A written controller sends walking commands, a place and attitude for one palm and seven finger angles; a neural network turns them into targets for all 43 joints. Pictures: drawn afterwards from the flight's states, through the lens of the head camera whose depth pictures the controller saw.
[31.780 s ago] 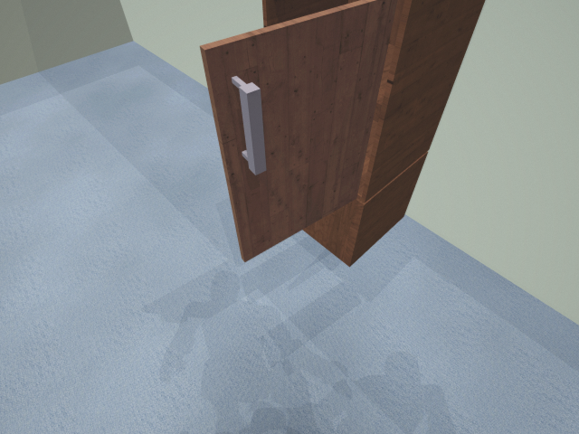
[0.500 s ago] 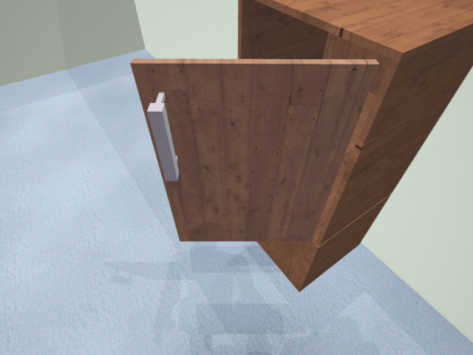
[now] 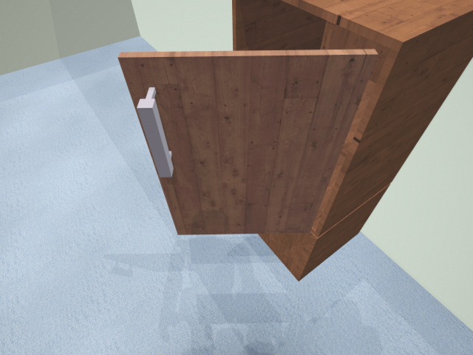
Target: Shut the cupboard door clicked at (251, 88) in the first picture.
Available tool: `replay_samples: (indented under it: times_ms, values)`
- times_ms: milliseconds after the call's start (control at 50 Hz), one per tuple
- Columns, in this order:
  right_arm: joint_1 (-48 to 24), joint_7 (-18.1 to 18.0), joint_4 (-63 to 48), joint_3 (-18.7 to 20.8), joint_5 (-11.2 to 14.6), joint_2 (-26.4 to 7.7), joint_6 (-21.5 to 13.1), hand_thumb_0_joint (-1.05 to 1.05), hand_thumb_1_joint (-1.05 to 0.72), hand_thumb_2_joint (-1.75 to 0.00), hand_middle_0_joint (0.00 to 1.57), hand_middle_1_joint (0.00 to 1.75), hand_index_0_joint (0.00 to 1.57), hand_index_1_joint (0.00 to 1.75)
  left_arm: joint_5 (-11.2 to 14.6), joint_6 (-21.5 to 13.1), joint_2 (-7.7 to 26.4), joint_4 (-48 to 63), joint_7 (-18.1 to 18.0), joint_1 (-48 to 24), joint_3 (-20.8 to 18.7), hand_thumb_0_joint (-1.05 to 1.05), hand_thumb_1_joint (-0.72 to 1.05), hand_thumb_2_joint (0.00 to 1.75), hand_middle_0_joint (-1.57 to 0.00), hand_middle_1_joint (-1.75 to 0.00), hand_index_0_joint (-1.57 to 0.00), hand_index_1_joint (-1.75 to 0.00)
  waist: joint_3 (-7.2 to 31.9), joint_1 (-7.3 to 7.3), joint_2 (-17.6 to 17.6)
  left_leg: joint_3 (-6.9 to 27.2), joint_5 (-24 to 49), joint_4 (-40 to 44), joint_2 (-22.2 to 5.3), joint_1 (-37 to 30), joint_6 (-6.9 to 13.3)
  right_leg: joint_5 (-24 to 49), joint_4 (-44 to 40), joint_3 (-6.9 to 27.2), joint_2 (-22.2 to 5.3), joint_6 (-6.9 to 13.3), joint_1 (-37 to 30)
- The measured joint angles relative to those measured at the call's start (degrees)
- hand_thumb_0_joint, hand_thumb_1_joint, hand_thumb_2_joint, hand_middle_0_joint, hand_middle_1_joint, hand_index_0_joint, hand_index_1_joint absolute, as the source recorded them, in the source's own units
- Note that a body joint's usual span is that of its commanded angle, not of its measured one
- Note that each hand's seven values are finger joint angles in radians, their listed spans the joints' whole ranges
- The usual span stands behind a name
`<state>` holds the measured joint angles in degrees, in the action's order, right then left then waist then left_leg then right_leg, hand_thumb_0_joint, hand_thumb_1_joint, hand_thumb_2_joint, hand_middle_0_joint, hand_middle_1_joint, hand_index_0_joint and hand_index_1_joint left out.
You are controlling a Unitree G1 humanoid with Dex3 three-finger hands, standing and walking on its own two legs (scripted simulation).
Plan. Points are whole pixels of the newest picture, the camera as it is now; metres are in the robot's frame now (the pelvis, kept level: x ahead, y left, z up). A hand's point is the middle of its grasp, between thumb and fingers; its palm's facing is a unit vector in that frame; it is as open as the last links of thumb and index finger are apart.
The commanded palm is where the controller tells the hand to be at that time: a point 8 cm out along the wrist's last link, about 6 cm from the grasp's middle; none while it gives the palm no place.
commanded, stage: look again from close up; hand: left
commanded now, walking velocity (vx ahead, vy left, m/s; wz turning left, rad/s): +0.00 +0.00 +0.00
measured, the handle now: (159, 134) +0.48 +0.18 +0.10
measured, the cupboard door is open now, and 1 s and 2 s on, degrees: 55 55 55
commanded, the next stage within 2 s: raise the hand and make a fist in 0.46 s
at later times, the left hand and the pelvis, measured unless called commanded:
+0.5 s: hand out of the picture +0.03 +0.15 -0.17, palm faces +0.02 -0.98 -0.20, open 7.4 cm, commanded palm none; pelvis +0.02 -0.02 +0.00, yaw +0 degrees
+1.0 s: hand (150, 352) +0.14 +0.15 -0.05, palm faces +0.13 -0.99 +0.00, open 6.1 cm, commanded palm +0.13 +0.20 -0.02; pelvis -0.03 -0.04 -0.08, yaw +4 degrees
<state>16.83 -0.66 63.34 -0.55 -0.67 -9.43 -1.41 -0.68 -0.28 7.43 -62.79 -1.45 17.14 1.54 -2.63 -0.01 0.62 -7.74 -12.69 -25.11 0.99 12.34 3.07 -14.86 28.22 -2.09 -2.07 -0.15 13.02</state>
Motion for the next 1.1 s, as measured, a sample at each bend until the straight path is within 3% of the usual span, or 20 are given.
replay_samples:
  times_ms: [580,600,620,660,720,760,820,860,920,1000,1100]
  values:
    - [-2.91,-0.78,1.85,0.2,0.11,0.17,0.07,0.0,-0.92,-0.9,0.2,0.3,0.2,0.3,-0.08,-0.81,1.33,-0.99,-0.85,-1.95,-0.75,0.01,0.91,0.9,-0.2,-0.29,-0.2,-0.3,0.35,0.23,-0.45,1.26,-1.99,-0.36,-1.8,-2.05,-2.03,-1.47,-2.04,-1.16,1.85,1.37,-3.44]
    - [-2.26,-1.48,-0.44,-0.07,0.32,0.0,-1.09,0.01,-0.92,-0.9,0.2,0.3,0.2,0.3,1.22,2.72,1.3,8.44,-0.58,0.81,-3.48,0.01,0.92,0.9,-0.21,-0.3,-0.2,-0.3,-0.39,0.13,-0.54,1.32,-2.65,-1.84,-2.11,-1.39,-2.09,-1.69,-1.02,-1.22,2.04,1.37,-2.89]
    - [-0.71,-2.64,-3.43,-0.32,1.04,-0.22,-3.88,0.01,-0.92,-0.9,0.21,0.3,0.2,0.3,3.16,3.49,2.01,19.88,-1.3,4.43,-3.95,0.02,0.92,0.9,-0.21,-0.3,-0.2,-0.3,-0.38,0.23,-0.89,1.27,-3.29,-3.05,-2.04,-0.55,-2.06,-2.41,1.13,-1.16,1.87,1.45,-1.57]
    - [2.05,-3.62,-8.3,0.11,2.03,-1.17,-9.89,0.01,-0.92,-0.9,0.21,0.3,0.2,0.3,6.65,0.65,3.19,38.56,-3.45,9.74,-3.04,0.03,0.93,0.9,-0.21,-0.3,-0.2,-0.3,1.23,-0.07,-0.98,1.63,-3.98,-4.71,-1.17,0.94,-2.06,-4.41,4.67,-1.51,0.81,1.49,0.44]
    - [2.0,-2.41,-14.17,1.75,1.72,-3.53,-14.77,0.01,-0.91,-0.9,0.21,0.3,0.2,0.3,8.8,-6.55,2.32,51.17,-3.17,7.98,-4.16,0.02,0.93,0.9,-0.23,-0.32,-0.22,-0.32,4.07,-1.8,0.89,3.61,-5.13,-9.57,-0.6,6.36,-1.89,-6.33,8.38,-3.48,-0.1,1.45,4.39]
    - [-0.14,-1.23,-17.68,2.72,1.27,-4.52,-15.91,0.01,-0.91,-0.9,0.21,0.3,0.2,0.3,10.46,-14.16,1.29,53.57,0.15,5.09,-5.87,0.02,0.93,0.9,-0.25,-0.34,-0.24,-0.34,6.19,-2.09,1.1,3.72,-6.26,-13.93,-0.86,11.78,-1.98,-7.4,12.8,-3.58,-0.21,1.74,9.84]
    - [-3.94,0.48,-22.83,3.91,0.69,-4.95,-16.34,0.01,-0.91,-0.9,0.2,0.3,0.2,0.3,13.43,-26.79,0.21,54.61,9.11,3.07,-7.38,0.01,0.92,0.9,-0.28,-0.38,-0.27,-0.38,8.88,-1.51,-0.64,3.03,-8.75,-21.96,-1.6,20.83,-2.4,-10.06,21.56,-2.79,-0.16,2.4,19.53]
    - [-6.1,1.09,-26.35,4.64,0.82,-5.21,-15.59,0.01,-0.91,-0.9,0.2,0.3,0.2,0.3,14.1,-31.78,0.23,54.84,14.97,3.35,-7.82,0.01,0.92,0.9,-0.31,-0.42,-0.3,-0.42,9.44,-0.74,-1.96,2.89,-10.63,-27.35,-2.12,25.79,-2.32,-11.96,27.09,-2.58,-0.01,3.09,24.64]
    - [-8.13,0.67,-31.34,5.12,1.64,-6.06,-13.48,0.01,-0.91,-0.9,0.2,0.3,0.2,0.3,14.99,-29.88,1.11,56.29,18.57,6.26,-7.61,0.01,0.91,0.9,-0.37,-0.47,-0.36,-0.47,9.2,0.74,-2.51,3.58,-12.67,-33.25,-2.54,30.36,-2.61,-14.09,32.59,-3.09,0.05,3.55,28.78]
    - [-8.73,-0.83,-35.11,4.5,2.14,-6.26,-12.59,0.01,-0.9,-0.9,0.2,0.3,0.2,0.3,15.34,-25.32,2.77,60.05,16.0,10.85,-8.01,0.01,0.9,0.9,-0.44,-0.55,-0.43,-0.55,8.9,2.57,-1.52,5.56,-13.73,-37.51,-3.0,33.69,-3.14,-15.11,35.36,-4.97,0.32,3.89,30.72]
    - [-7.67,-2.26,-34.56,1.54,2.18,-4.88,-14.01,0.01,-0.9,-0.9,0.2,0.3,0.2,0.3,16.28,-27.0,4.52,66.55,14.95,10.25,-8.14,0.02,0.9,0.9,-0.53,-0.65,-0.52,-0.65,8.35,3.76,0.37,8.18,-13.88,-39.61,-3.57,35.56,-3.27,-14.67,35.1,-7.5,1.06,4.28,30.69]
